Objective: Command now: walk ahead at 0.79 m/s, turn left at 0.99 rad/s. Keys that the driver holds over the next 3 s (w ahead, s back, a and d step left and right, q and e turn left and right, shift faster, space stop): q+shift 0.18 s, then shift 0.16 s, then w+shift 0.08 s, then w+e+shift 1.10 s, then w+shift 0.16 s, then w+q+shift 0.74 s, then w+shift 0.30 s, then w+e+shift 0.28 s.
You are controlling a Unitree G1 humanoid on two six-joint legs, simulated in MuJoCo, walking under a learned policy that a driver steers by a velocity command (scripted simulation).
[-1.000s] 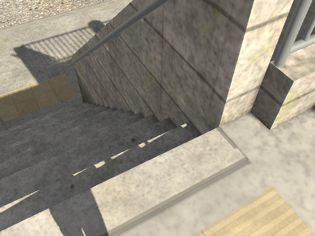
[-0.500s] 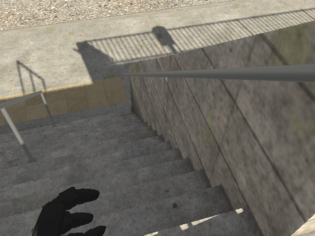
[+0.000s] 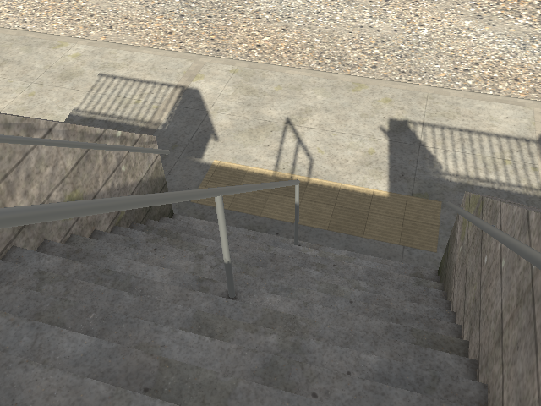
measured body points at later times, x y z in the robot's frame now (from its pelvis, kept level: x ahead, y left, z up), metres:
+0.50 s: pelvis +0.28 -0.03 -0.31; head +0.28 -0.02 +0.14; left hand +0.08 +0.15 -0.45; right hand +0.56 -0.12 -0.39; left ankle +0.36 +0.16 -0.91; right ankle +0.23 -0.19 -0.99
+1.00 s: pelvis +0.51 +0.00 -0.51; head +0.54 -0.02 -0.06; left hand +0.50 +0.28 -0.63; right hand +0.67 -0.26 -0.64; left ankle +0.48 +0.16 -0.94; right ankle +0.47 -0.07 -1.20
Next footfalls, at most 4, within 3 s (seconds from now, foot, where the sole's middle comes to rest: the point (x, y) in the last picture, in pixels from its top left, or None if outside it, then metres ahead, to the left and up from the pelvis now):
0.24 right None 0.27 -0.18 -1.02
0.54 left None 0.38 0.18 -1.02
0.90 right None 0.50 -0.06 -1.23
1.28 left None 0.79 0.12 -1.44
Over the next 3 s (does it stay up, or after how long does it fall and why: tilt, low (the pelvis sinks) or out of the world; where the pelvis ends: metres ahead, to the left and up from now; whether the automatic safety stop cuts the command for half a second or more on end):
stays up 1.67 -0.24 -1.50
